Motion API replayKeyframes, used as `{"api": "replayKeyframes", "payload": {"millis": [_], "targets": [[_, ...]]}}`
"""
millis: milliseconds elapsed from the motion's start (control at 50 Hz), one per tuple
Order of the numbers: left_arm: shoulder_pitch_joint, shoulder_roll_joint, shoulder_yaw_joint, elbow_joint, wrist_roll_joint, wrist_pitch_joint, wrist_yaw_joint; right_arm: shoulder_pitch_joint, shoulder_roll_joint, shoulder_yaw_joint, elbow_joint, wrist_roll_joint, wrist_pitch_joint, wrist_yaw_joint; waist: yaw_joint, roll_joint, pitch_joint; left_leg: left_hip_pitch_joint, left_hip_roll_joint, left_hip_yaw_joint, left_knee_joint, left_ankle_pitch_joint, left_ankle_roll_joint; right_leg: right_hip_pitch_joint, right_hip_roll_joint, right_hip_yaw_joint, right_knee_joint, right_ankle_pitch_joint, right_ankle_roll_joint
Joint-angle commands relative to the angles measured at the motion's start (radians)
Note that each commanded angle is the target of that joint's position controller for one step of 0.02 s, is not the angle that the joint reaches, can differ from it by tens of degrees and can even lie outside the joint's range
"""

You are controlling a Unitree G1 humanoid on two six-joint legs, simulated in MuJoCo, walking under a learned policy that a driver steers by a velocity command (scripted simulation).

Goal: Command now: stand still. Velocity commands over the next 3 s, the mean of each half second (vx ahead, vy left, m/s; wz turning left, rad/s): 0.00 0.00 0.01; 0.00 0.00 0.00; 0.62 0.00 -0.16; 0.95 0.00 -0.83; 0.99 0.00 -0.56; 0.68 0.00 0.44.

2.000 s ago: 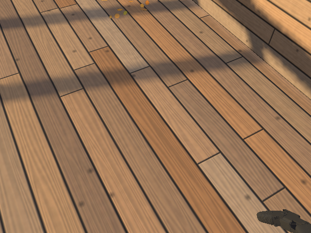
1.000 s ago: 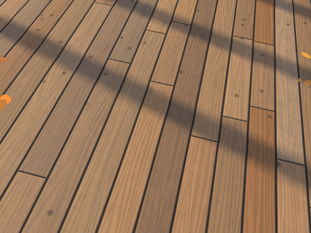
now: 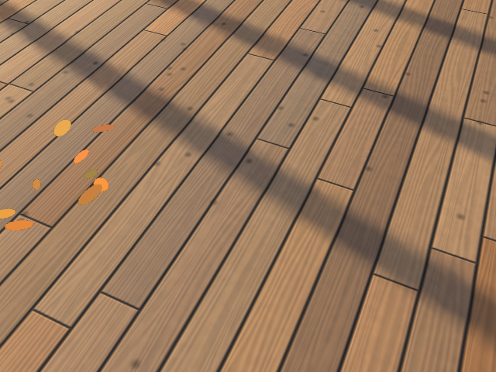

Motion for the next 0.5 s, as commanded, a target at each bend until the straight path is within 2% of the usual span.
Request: {"api": "replayKeyframes", "payload": {"millis": [20,260,500], "targets": [[-0.024,0.1,0.023,-0.049,-0.001,-0.016,0.005,-0.004,-0.106,-0.029,-0.057,0.0,-0.012,-0.007,-0.002,-0.001,-0.047,0.013,0.057,-0.051,-0.079,0.216,0.021,0.002,-0.054,0.059,-0.091,0.151,-0.02],[0.004,0.098,0.02,0.04,-0.004,-0.019,0.011,0.015,-0.094,-0.031,0.01,0.003,-0.009,-0.019,0.001,-0.002,-0.029,0.032,0.05,-0.036,-0.088,0.225,0.007,-0.005,-0.054,0.063,-0.116,0.139,-0.027],[0.019,0.099,0.014,0.14,-0.007,-0.016,0.015,0.039,-0.095,-0.032,0.125,0.008,-0.01,-0.029,0.005,-0.008,-0.01,0.043,0.046,-0.02,-0.114,0.224,-0.006,0.008,-0.052,0.068,-0.152,0.139,-0.039]]}}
